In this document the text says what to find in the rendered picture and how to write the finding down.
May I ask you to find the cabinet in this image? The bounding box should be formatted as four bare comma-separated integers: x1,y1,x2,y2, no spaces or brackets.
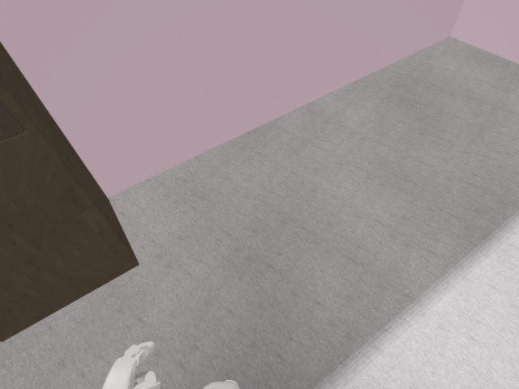
0,42,139,342

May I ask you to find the drawer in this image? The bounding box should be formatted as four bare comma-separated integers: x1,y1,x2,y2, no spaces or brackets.
0,98,25,142

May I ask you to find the left robot hand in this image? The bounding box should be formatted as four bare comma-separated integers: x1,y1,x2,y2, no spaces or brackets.
102,341,161,389

